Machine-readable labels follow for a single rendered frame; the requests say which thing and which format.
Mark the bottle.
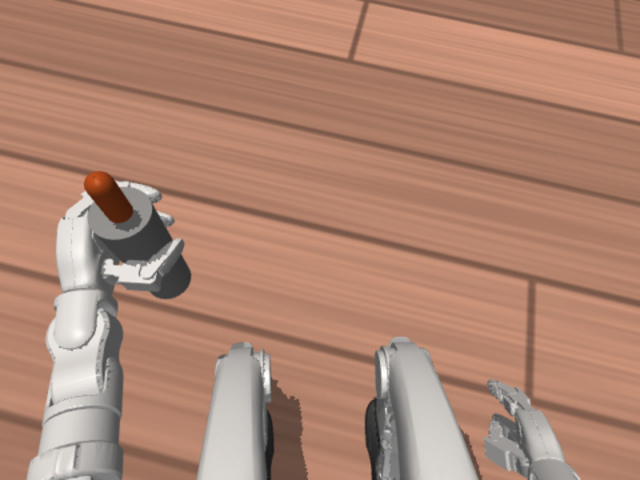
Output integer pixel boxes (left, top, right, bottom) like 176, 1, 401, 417
84, 171, 191, 299

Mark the left robot arm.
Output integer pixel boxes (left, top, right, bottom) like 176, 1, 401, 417
26, 288, 124, 480

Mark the right robot arm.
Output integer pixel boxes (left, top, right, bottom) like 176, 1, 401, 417
528, 459, 581, 480

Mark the right robot foot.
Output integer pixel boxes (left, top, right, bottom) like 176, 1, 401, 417
365, 398, 381, 480

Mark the right robot hand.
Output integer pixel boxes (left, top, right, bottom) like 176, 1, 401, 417
484, 379, 566, 479

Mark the left robot hand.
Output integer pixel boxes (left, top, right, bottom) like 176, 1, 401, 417
56, 179, 184, 296

